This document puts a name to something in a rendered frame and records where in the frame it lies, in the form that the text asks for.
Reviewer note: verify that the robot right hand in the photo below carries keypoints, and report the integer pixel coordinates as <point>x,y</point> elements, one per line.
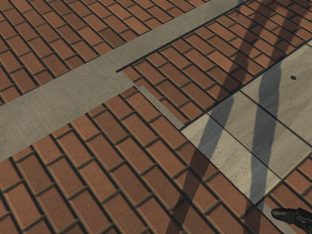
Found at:
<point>299,217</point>

